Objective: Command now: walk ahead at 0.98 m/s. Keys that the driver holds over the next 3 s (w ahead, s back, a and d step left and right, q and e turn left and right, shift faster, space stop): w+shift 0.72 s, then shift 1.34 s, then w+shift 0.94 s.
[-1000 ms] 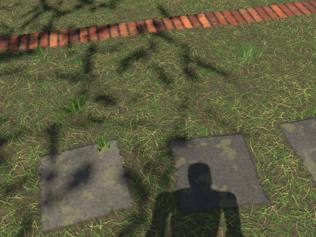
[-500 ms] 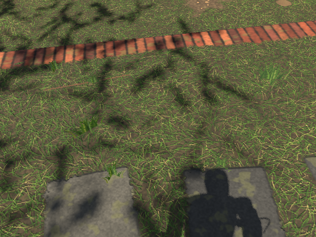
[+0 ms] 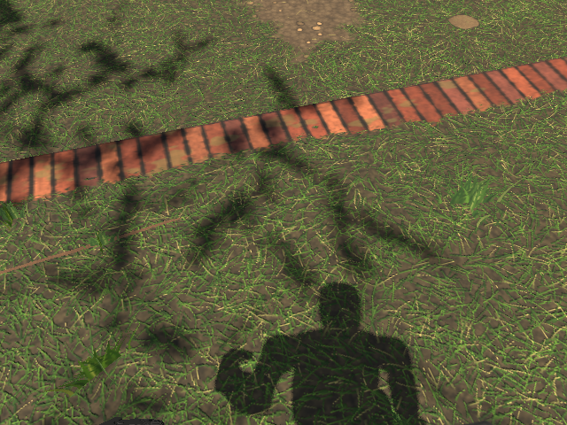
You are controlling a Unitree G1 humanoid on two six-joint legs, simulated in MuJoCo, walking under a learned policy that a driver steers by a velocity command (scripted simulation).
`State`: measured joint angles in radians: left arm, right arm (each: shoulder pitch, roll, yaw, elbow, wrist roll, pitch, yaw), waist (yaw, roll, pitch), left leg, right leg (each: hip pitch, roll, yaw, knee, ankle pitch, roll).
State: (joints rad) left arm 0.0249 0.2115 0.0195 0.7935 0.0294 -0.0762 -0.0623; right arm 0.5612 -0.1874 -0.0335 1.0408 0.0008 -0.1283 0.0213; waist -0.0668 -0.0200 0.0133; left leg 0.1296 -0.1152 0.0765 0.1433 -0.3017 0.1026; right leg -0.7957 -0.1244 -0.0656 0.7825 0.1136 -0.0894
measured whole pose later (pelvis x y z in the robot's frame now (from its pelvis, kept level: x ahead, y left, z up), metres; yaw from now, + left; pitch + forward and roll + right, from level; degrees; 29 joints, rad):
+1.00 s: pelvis +0.96 +0.02 -0.01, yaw +2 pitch +1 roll +2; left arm -0.01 0.24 -0.01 0.80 0.03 -0.10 -0.07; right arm 0.50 -0.23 -0.04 1.01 -0.06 -0.13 0.07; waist -0.06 -0.05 0.03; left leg 0.09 -0.11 0.06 0.39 -0.44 0.06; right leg -0.58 0.00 0.02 0.53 0.19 -0.05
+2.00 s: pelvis +1.13 +0.06 +0.00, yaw +1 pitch +0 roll -1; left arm 0.13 0.30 0.06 0.90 -0.01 -0.07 -0.05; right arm 0.14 -0.30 -0.06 0.89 0.01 -0.09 0.08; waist 0.01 0.00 0.03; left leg -0.20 0.03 0.05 0.57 -0.36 0.01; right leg -0.28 -0.01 0.04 0.55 -0.26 0.03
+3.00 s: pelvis +1.59 +0.06 -0.02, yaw +1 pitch -2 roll +2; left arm 0.03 0.28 0.05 0.85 0.04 -0.04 -0.05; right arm 0.52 -0.27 -0.08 1.03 -0.02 -0.13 0.02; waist -0.07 -0.02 0.04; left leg -0.09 -0.07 0.11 0.57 -0.46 0.08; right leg -0.68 -0.08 0.05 0.87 0.16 -0.07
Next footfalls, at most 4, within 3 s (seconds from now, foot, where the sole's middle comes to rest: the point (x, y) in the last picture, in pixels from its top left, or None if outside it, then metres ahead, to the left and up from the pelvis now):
0.14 right None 0.35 -0.08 -0.77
0.60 left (242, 305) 0.81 0.09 -0.77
1.00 right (292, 198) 1.18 -0.07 -0.77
1.26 left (211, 216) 1.13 0.18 -0.77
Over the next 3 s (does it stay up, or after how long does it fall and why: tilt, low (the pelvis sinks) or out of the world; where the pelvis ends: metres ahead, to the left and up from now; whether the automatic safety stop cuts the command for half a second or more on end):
stays up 1.59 0.06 -0.02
